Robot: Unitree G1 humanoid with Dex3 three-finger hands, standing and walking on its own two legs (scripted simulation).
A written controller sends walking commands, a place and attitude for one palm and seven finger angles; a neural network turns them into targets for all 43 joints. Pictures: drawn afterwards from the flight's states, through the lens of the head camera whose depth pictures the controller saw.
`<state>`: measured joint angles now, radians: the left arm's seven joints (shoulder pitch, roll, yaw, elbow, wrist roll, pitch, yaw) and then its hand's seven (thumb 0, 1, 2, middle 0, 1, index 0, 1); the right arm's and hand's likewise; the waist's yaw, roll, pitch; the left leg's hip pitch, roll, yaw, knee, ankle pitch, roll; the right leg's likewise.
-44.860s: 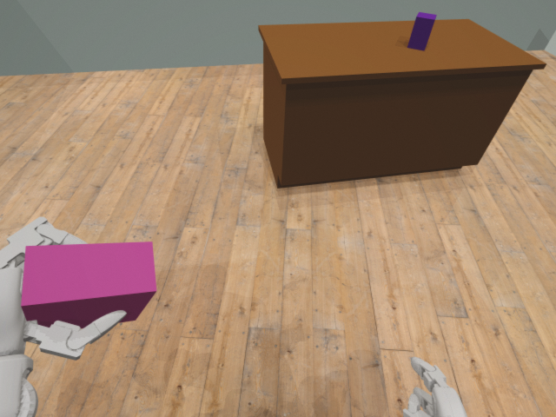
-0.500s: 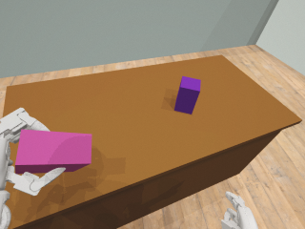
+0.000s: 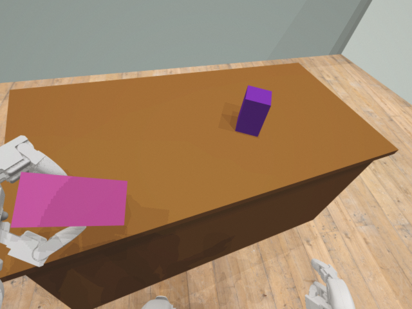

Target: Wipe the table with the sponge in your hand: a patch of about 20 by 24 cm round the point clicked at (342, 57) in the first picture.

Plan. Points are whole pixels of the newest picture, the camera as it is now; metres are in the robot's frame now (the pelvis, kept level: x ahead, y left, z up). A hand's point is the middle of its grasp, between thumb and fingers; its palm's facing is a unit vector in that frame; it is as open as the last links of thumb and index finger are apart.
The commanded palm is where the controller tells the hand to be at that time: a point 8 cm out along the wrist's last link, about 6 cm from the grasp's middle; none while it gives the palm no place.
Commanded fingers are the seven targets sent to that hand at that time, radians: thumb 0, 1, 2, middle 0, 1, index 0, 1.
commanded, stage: step back with the hand held close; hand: left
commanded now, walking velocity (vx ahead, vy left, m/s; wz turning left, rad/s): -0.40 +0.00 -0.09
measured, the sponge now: (81, 204) +0.23 +0.20 +0.16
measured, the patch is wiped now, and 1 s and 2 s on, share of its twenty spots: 1.00 1.00 1.00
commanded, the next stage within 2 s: stop stepping back and stand still in 0.30 s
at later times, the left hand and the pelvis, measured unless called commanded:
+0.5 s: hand out of the picture +0.11 +0.24 +0.21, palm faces +0.23 -0.93 -0.28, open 9.7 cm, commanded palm +0.09 +0.29 +0.20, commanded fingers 0.00 0.10 1.30 -1.20 -1.60 -1.20 -1.60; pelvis -0.10 +0.02 +0.02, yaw -6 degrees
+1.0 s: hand out of the picture +0.05 +0.30 +0.19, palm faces +0.31 -0.88 -0.36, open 9.7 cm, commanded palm +0.01 +0.32 +0.20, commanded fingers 0.00 0.10 1.30 -1.20 -1.60 -1.20 -1.60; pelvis -0.19 +0.07 +0.03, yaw -8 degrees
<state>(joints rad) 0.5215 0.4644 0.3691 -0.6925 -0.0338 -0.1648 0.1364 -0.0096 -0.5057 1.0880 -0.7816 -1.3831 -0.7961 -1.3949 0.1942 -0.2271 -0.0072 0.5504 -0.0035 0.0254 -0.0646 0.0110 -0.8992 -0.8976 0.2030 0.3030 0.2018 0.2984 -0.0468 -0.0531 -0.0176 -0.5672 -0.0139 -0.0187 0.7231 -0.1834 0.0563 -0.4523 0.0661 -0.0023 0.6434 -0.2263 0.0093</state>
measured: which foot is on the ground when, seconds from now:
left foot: down 0.00-0.34, up 0.36-0.52, down 0.54-1.00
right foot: down 0.00-0.00, up 0.02-0.32, down 0.34-0.56, up 0.58-1.00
